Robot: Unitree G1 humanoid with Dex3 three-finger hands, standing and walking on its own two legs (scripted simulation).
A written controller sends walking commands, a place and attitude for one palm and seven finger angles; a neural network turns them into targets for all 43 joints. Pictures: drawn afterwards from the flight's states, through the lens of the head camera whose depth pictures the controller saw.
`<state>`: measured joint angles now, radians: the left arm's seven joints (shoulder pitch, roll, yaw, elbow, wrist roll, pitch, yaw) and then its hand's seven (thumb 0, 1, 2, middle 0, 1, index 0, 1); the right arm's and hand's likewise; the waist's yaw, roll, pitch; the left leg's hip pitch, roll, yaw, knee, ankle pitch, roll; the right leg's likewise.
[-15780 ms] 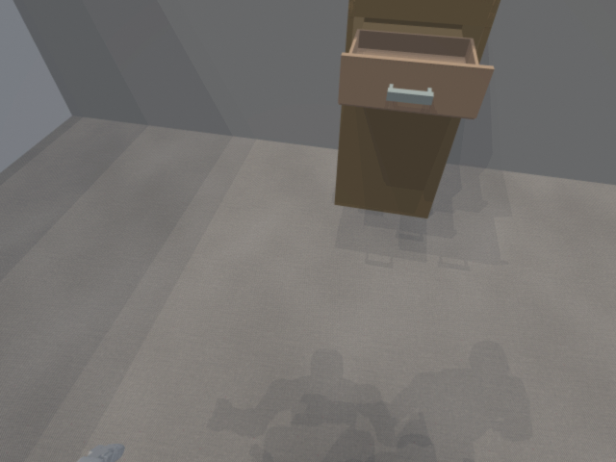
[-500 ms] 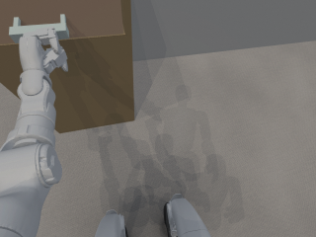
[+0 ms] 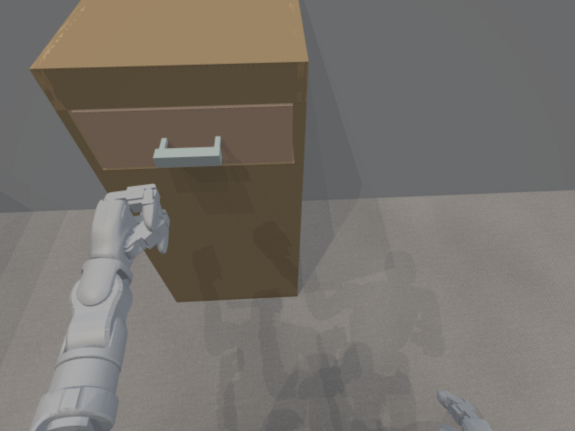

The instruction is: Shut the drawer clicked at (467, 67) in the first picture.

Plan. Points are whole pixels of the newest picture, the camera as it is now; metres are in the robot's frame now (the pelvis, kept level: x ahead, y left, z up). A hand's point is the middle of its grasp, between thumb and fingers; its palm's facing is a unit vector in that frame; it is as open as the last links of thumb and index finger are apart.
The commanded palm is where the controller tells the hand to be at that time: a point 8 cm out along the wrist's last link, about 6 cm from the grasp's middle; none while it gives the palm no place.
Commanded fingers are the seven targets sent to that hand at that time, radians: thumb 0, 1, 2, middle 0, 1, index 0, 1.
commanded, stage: draw the hand back to the body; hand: left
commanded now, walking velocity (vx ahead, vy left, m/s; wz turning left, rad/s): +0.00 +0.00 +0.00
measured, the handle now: (189, 149) +0.60 +0.20 +0.02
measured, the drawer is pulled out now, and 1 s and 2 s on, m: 0.00 0.00 0.00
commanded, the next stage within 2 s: step back with the hand held close in 0.88 s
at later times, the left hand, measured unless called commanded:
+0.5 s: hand (52, 308) +0.22 +0.23 +0.16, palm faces +0.34 -0.88 -0.32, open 3.2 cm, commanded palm +0.17 +0.27 +0.18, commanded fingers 0.00 0.90 0.90 -1.40 -1.60 -1.40 -1.60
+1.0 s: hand out of the picture +0.16 +0.24 +0.19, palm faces +0.43 -0.81 -0.39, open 3.2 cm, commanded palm +0.11 +0.28 +0.20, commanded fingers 0.00 0.90 0.90 -1.40 -1.60 -1.40 -1.60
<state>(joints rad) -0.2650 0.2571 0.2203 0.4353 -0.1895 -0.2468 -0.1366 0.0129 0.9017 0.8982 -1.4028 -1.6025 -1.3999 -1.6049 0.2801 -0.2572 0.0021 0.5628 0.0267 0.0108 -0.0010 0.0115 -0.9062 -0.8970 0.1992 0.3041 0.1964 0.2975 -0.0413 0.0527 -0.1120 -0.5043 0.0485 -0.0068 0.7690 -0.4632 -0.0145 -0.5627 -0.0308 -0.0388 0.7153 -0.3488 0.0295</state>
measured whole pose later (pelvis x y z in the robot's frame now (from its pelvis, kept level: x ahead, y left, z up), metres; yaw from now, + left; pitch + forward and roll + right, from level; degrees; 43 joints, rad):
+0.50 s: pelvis -0.01 +0.00 +0.03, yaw +0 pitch -3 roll -1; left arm 0.28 0.29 0.20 -0.22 -0.04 -0.07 0.09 0.01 0.90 0.90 -1.40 -1.60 -1.40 -1.60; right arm 0.19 -0.22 0.04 0.60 -0.01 -0.08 -0.07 0.02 -0.90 -0.90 0.20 0.30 0.20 0.30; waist 0.05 0.07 0.01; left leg -0.06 0.03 0.01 0.43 -0.31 -0.01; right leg -0.14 -0.04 -0.03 0.42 -0.22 0.03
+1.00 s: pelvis -0.02 +0.00 +0.03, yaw +0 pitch -6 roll -1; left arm 0.49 0.31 0.28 -0.44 -0.03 -0.11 0.11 0.01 0.89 0.90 -1.41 -1.60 -1.41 -1.60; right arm 0.22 -0.22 0.02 0.65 -0.02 -0.18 -0.08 0.02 -0.90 -0.90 0.20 0.30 0.20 0.30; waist 0.07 0.07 0.03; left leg -0.04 0.04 0.01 0.44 -0.30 -0.01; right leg -0.11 -0.03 -0.03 0.41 -0.20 0.03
